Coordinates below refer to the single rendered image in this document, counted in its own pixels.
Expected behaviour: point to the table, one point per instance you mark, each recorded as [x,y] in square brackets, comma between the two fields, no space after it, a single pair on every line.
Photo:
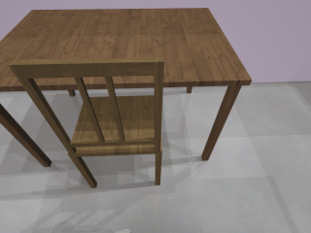
[195,50]

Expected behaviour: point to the chair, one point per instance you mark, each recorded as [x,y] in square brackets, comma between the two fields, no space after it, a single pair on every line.
[107,125]

